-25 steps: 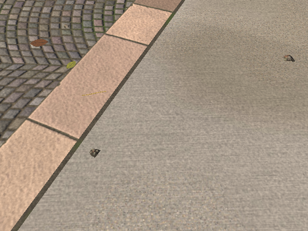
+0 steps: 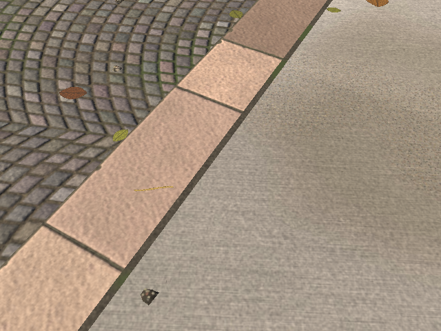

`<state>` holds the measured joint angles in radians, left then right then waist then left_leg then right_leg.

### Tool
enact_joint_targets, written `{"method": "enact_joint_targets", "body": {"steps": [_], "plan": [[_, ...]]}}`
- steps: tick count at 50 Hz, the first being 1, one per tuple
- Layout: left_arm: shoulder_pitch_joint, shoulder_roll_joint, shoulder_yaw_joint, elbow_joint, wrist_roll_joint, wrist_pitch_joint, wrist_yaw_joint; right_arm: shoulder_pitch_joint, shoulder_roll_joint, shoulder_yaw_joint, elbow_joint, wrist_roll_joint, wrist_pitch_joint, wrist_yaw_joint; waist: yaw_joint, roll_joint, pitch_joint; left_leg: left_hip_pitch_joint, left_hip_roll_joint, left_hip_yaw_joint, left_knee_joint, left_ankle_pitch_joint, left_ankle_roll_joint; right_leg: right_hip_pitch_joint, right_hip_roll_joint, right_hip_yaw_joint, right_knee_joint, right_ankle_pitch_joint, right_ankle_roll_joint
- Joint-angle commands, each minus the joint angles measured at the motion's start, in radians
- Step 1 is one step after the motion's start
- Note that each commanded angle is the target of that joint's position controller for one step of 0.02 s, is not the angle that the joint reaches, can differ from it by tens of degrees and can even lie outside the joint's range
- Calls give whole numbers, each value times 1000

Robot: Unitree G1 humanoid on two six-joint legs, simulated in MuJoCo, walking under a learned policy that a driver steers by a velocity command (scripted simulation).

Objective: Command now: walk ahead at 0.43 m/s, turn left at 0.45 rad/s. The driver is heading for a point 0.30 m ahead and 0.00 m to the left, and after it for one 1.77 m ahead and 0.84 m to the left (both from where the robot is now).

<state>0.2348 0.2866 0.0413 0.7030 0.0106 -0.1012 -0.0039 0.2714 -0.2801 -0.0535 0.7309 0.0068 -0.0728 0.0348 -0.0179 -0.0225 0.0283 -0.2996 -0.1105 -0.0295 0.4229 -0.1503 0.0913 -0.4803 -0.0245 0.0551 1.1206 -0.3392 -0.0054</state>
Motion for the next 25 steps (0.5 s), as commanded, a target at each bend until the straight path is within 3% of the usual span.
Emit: {"method": "enact_joint_targets", "body": {"steps": [1, 3, 6, 10, 12, 14, 15, 16, 17, 18, 19, 20, 21, 22, 23, 25], "plan": [[-3, 100, 33, -84, 11, -3, 13, -20, -141, -35, -76, -3, -10, -16, 34, 70, -59, 143, 272, -318, -174, 432, 199, -154, -46, 17, -86, 28, 42], [-40, 79, 27, -93, 16, 8, 23, -2, -173, -46, -63, 0, -2, -30, 31, 67, -59, 91, 237, -240, -143, 637, 177, -130, -15, -9, -193, 103, 72], [-125, 53, 19, -105, 9, 14, 22, 35, -177, -52, -42, 18, 29, -52, -1, 99, -100, 62, 173, -196, -90, 625, 100, -48, 41, -16, -373, 290, 78], [-240, 61, 21, -130, -3, 13, 5, 73, -167, -54, -30, 22, 67, -77, -37, 128, -106, 125, 176, -291, -26, 457, 56, -23, 89, 15, -551, 355, 66], [-231, 86, 30, -124, 0, 4, -3, 59, -159, -54, -41, 14, 75, -84, -26, 138, -107, 179, 198, -357, 27, 409, 53, -2, 84, 43, -612, 333, 48], [-171, 103, 41, -109, 5, -9, -1, 5, -148, -52, -66, 13, 77, -85, 19, 152, -113, 197, 180, -397, 115, 390, 33, 81, 70, 46, -708, 355, 13], [-114, 123, 47, -101, 16, -16, 6, -18, -125, -44, -87, 10, 75, -80, 49, 124, -166, 153, 132, -372, 226, 345, 4, 240, 7, 65, -762, 508, -27], [-42, 177, 55, -102, 31, -12, 19, -3, -76, -26, -113, -9, 70, -76, 60, -23, -275, -1, 50, -275, 466, -2, -42, 497, -194, 227, -700, 883, -109], [-11, 183, 56, -87, 41, 9, 18, 192, -60, -16, -105, 9, 67, -69, -18, -280, -396, -239, -67, -204, 690, -613, -94, 734, -440, 532, -663, 1070, -323], [-40, 128, 51, -100, 2, 27, 18, 237, -170, -38, -63, 7, 77, -63, -17, -170, -380, -281, 36, -186, 812, -557, -126, 651, -452, 573, -690, 790, -324], [-77, 77, 36, -119, -3, 39, 24, 127, -217, -57, -67, 14, 96, -66, 16, -86, -258, -312, 61, -145, 864, -470, -157, 547, -363, 432, -713, 637, -273], [-117, 66, 27, -121, 4, 55, 25, 77, -207, -61, -75, 15, 116, -73, 9, -34, -195, -313, 84, -115, 864, -406, -172, 442, -302, 343, -746, 499, -232], [-151, 70, 25, -122, 5, 65, 26, 50, -199, -62, -89, 11, 132, -78, 3, -42, -132, -306, 102, -102, 858, -362, -179, 341, -268, 289, -781, 406, -223], [-170, 90, 29, -117, 14, 71, 28, 53, -167, -57, -95, 13, 141, -76, -11, -73, -95, -256, 107, -69, 841, -322, -183, 246, -224, 213, -819, 370, -214], [-176, 96, 32, -111, 19, 73, 29, 63, -136, -50, -100, 13, 143, -75, -15, -98, -81, -227, 106, -42, 798, -295, -183, 207, -193, 154, -841, 356, -210], [-164, 98, 36, -97, 18, 75, 32, 49, -108, -43, -112, 11, 138, -75, -3, -116, -100, -220, 118, -18, 718, -275, -184, 236, -198, 105, -851, 391, -232]]}}
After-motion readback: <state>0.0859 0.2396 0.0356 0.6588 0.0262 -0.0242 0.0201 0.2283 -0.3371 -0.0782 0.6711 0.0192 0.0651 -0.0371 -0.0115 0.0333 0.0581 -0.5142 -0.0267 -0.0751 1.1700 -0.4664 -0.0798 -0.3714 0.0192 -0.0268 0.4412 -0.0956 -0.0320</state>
